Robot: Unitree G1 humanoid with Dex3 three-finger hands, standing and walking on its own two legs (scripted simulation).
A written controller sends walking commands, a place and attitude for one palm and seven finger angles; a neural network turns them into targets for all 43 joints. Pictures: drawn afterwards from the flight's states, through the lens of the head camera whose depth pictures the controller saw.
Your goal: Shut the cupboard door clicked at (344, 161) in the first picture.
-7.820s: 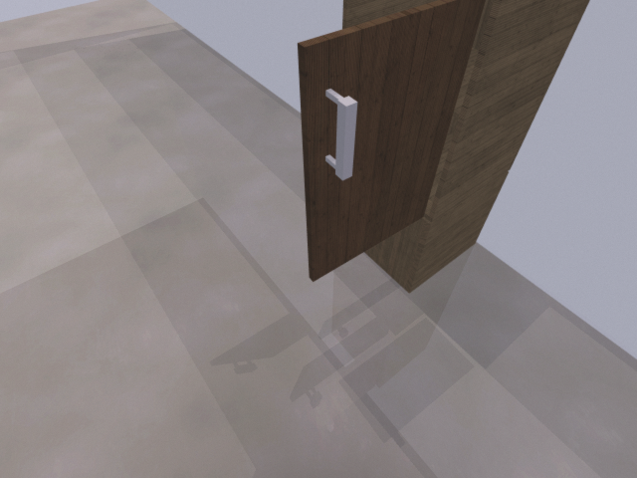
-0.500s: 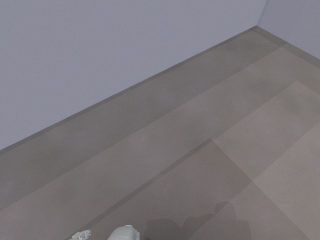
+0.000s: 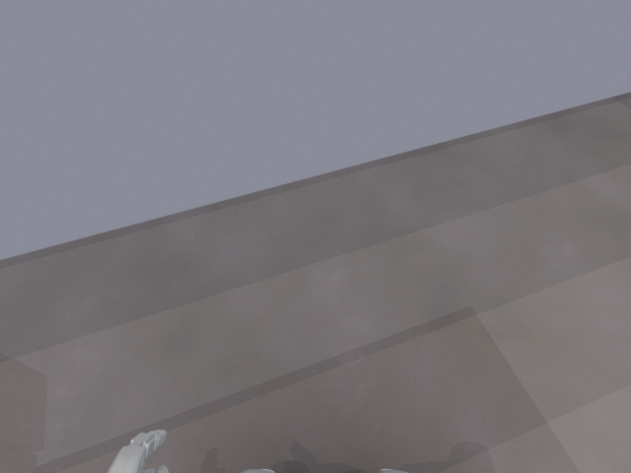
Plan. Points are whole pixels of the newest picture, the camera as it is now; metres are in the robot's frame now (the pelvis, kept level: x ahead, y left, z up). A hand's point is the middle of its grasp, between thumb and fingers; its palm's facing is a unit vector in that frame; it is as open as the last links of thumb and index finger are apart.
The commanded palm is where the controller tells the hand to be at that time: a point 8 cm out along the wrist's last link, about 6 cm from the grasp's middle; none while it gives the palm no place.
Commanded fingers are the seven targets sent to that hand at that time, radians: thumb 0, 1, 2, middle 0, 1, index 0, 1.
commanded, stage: walk to a spot facing it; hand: left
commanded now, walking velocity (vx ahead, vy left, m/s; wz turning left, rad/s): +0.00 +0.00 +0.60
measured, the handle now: out of the picture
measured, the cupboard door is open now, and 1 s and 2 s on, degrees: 87 87 87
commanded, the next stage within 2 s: none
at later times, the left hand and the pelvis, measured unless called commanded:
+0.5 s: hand out of the picture -0.04 +0.22 -0.19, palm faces +0.38 -0.89 -0.24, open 7.3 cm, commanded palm none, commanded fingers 0.00 0.90 0.90 -0.20 -0.30 -0.20 -0.30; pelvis -0.01 +0.00 -0.01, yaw +21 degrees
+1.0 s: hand out of the picture +0.02 +0.19 -0.14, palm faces +0.59 -0.77 -0.25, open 7.4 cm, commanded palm none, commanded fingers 0.00 0.90 0.90 -0.20 -0.30 -0.20 -0.30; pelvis +0.06 -0.02 +0.01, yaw +38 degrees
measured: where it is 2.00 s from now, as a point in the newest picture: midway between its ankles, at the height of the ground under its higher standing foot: (230, 426)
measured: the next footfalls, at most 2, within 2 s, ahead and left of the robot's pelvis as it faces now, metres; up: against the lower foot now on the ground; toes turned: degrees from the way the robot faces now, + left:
right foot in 0.02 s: +0.04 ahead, -0.13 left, +0.00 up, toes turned -1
left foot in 0.44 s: +0.00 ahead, +0.11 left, +0.00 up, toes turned +25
